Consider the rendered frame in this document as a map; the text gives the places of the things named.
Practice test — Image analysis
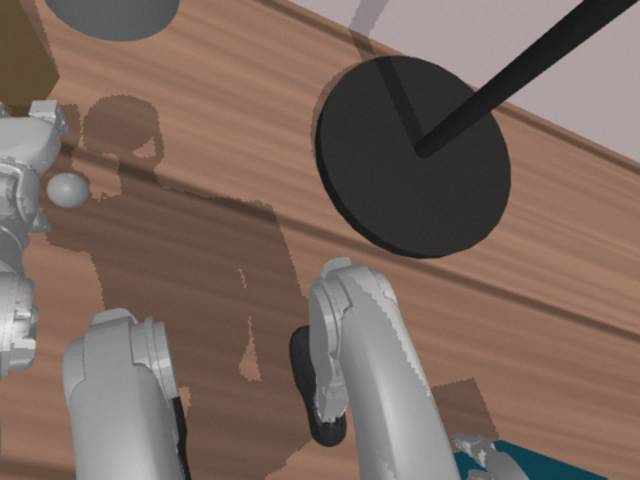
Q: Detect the left robot foot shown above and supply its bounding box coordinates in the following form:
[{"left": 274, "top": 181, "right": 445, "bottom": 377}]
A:
[{"left": 172, "top": 397, "right": 192, "bottom": 480}]

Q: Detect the coat stand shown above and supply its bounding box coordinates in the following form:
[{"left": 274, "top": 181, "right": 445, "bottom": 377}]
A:
[{"left": 314, "top": 0, "right": 639, "bottom": 259}]

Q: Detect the left robot hand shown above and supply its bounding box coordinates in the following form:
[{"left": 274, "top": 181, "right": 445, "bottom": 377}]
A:
[{"left": 0, "top": 100, "right": 68, "bottom": 233}]

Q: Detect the left robot arm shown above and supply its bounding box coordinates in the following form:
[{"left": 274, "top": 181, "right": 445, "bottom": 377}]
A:
[{"left": 0, "top": 159, "right": 41, "bottom": 460}]

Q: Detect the right robot hand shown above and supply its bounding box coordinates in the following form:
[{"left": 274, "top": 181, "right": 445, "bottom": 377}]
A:
[{"left": 452, "top": 434, "right": 530, "bottom": 480}]

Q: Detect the right robot foot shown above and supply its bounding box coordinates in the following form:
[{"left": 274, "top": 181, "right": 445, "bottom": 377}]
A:
[{"left": 289, "top": 325, "right": 347, "bottom": 447}]

